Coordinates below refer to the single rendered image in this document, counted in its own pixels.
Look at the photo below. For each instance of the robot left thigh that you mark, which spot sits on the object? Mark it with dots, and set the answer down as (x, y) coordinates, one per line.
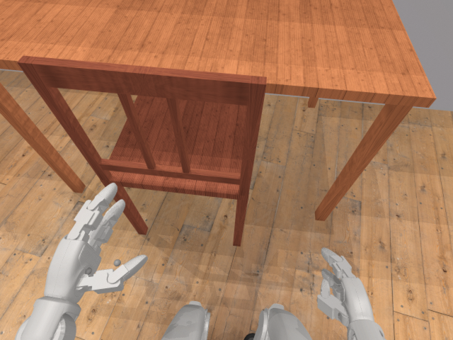
(190, 323)

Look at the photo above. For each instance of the table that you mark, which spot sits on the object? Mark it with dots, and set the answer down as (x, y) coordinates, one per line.
(352, 50)

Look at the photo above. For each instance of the robot left hand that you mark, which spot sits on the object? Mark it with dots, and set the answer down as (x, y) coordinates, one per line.
(80, 250)

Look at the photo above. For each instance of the robot thigh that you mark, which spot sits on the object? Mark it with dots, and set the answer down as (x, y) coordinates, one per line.
(278, 324)
(190, 323)

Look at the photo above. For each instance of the robot right thigh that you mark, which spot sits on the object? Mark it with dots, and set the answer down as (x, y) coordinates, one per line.
(278, 324)

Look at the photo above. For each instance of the robot left forearm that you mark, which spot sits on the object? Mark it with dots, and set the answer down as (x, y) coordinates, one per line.
(52, 319)

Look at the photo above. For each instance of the chair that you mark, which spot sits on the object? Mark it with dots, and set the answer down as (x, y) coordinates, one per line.
(187, 132)

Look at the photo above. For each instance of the robot right forearm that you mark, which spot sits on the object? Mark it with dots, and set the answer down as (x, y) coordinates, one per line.
(364, 329)

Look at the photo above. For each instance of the robot right hand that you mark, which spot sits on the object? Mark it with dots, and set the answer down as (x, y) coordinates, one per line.
(350, 301)

